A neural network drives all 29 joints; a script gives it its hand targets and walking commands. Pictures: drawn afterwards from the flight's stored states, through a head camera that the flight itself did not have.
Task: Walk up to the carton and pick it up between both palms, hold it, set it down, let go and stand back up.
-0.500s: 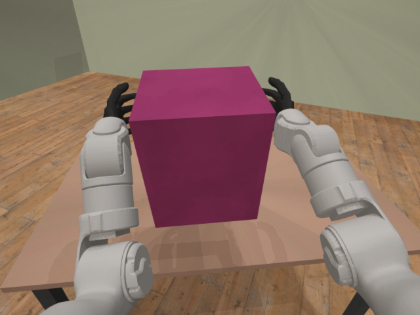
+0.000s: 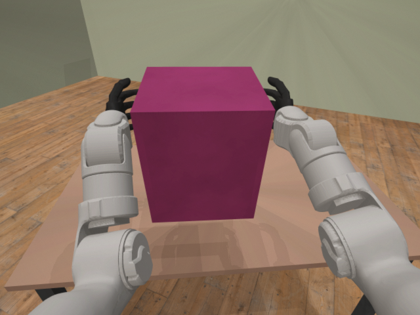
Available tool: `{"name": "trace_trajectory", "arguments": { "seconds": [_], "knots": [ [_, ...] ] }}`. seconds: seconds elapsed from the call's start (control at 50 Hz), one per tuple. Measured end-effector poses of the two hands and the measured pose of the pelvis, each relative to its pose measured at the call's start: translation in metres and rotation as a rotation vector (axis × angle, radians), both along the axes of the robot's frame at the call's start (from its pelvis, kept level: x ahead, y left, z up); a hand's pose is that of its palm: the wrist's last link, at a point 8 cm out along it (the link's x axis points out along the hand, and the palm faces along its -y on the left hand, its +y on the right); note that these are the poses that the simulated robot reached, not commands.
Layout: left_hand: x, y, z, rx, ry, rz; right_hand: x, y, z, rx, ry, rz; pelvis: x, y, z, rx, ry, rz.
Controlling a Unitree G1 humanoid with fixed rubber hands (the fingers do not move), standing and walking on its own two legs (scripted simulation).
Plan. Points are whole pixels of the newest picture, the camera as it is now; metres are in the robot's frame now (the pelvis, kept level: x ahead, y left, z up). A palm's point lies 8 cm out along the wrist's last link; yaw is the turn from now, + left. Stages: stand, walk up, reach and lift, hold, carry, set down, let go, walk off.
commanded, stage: hold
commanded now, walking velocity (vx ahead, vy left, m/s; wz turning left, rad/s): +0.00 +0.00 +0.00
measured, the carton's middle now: (201, 144) +0.38 +0.02 +0.23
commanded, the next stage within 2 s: none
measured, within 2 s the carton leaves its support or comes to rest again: neither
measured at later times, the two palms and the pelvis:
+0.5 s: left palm (119, 121) +0.36 +0.16 +0.29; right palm (285, 120) +0.36 -0.13 +0.28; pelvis -0.01 +0.01 +0.00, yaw -1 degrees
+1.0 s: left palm (118, 123) +0.36 +0.17 +0.28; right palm (282, 121) +0.36 -0.13 +0.28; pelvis +0.00 +0.01 +0.00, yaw +0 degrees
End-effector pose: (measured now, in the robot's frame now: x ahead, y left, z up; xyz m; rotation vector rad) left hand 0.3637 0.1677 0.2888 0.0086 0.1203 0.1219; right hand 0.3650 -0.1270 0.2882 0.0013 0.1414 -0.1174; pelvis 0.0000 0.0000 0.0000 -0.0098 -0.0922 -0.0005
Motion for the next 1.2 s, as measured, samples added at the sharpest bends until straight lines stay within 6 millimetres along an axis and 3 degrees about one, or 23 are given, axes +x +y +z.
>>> {"name": "trace_trajectory", "arguments": {
  "seconds": [0.32, 0.72, 0.9, 1.2],
  "knots": [
    [-0.006, 0.0, -0.006, 0.019, -0.007, -0.005, -0.008, 0.001, -0.011, 0.036, 0.005, -0.008, -0.004, 0.01, 0.0, -0.004, -0.004, -0.006],
    [0.001, -0.004, 0.002, 0.009, -0.017, -0.003, -0.001, -0.003, 0.001, 0.006, -0.003, -0.003, -0.001, 0.002, 0.0, -0.003, 0.011, -0.005],
    [0.001, 0.0, -0.007, 0.009, -0.005, -0.005, -0.001, 0.0, -0.007, 0.008, 0.011, -0.006, 0.001, 0.005, 0.0, -0.004, -0.002, 0.003],
    [-0.004, -0.002, -0.004, 0.013, -0.009, -0.006, -0.007, -0.002, -0.007, 0.033, 0.007, -0.011, -0.005, 0.008, 0.0, -0.004, 0.006, -0.012]
  ]
}}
